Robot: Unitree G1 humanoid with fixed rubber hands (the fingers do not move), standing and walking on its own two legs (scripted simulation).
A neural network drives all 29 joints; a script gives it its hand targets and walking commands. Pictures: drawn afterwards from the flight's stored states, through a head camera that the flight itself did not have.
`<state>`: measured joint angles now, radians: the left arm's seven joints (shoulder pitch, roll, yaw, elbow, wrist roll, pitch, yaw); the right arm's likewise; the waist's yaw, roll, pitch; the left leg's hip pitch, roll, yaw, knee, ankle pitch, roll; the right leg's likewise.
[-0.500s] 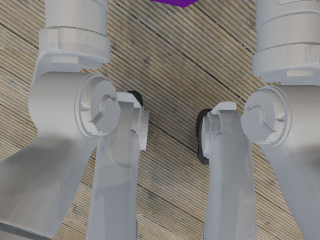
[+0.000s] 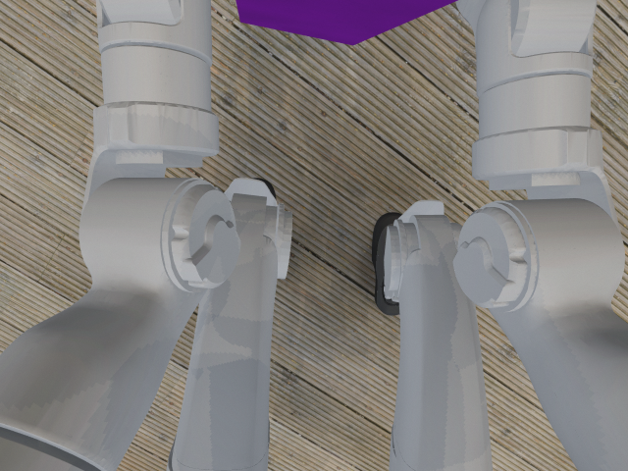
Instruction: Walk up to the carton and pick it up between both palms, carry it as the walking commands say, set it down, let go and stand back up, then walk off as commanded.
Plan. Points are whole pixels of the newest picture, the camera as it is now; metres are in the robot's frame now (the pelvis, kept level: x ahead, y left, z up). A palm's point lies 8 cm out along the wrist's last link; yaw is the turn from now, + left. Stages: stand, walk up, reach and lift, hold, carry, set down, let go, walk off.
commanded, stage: reach and lift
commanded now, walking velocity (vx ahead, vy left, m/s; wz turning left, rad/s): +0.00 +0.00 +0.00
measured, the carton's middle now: out of the picture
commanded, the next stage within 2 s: none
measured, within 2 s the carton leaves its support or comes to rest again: neither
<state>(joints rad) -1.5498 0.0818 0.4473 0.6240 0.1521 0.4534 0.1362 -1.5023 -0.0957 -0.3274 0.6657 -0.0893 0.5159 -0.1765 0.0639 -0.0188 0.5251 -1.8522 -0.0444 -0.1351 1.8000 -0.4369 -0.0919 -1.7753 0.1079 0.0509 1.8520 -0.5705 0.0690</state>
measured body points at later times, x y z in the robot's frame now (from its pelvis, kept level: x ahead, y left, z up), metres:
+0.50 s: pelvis -0.01 +0.01 +0.04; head +0.34 +0.04 +0.32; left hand +0.56 +0.17 -0.04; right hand +0.56 -0.07 -0.07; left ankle +0.15 +0.15 -0.45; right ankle +0.12 -0.13 -0.45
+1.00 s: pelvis -0.01 +0.00 +0.09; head +0.30 +0.03 +0.40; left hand +0.53 +0.16 +0.03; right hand +0.53 -0.07 +0.00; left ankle +0.15 +0.15 -0.45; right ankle +0.12 -0.13 -0.45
